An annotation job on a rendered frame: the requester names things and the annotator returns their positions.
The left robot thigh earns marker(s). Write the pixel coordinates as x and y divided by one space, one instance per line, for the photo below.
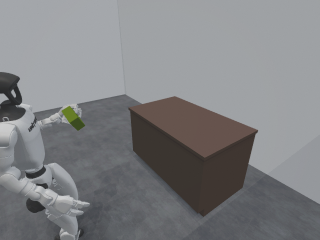
63 182

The right robot upper arm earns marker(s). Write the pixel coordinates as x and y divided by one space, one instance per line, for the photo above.
8 139

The right robot forearm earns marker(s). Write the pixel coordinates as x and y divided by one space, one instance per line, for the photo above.
28 189

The left robot forearm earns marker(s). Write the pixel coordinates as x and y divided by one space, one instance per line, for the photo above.
49 122

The table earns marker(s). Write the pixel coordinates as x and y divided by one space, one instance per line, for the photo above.
202 155

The left robot hand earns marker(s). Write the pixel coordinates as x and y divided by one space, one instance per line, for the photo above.
76 110

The right robot thigh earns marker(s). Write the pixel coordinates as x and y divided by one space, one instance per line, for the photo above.
65 222

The sponge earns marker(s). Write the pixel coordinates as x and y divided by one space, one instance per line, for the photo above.
73 118

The right robot hand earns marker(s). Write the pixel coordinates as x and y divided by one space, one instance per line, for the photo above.
64 203

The left robot upper arm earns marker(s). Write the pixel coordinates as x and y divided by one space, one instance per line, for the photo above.
26 106

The robot thigh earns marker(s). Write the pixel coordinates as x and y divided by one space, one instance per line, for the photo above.
63 182
65 222

